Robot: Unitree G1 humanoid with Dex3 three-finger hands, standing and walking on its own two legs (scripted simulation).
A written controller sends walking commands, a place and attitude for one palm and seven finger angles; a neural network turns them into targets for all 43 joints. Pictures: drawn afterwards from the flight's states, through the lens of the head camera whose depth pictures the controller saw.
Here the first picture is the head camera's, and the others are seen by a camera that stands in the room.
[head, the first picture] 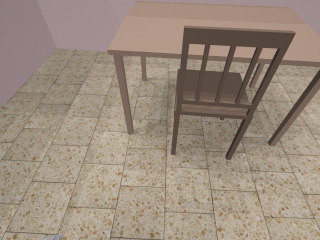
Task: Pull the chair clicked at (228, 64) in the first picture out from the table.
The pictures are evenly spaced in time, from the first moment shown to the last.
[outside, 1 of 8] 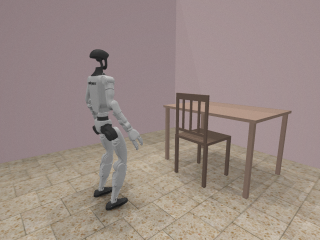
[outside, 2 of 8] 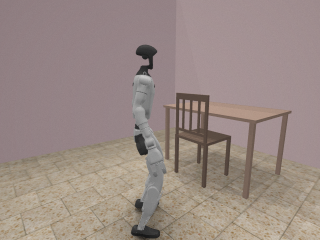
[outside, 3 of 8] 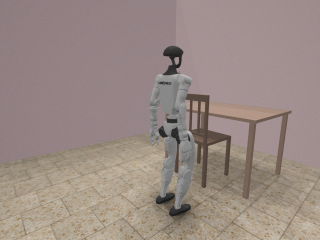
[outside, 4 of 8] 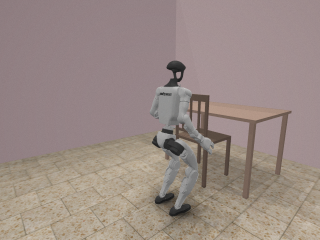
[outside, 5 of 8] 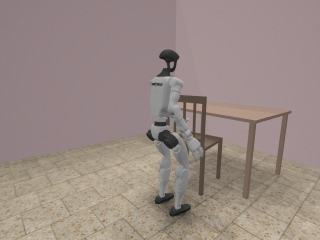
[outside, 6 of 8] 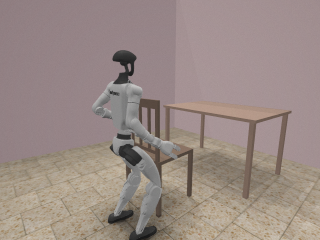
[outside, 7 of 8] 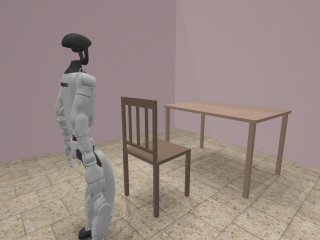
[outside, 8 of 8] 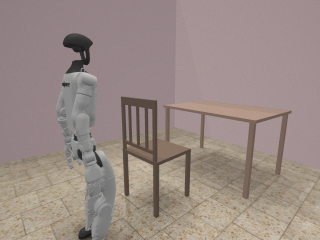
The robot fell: no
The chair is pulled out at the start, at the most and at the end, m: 0.00 0.66 0.66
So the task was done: yes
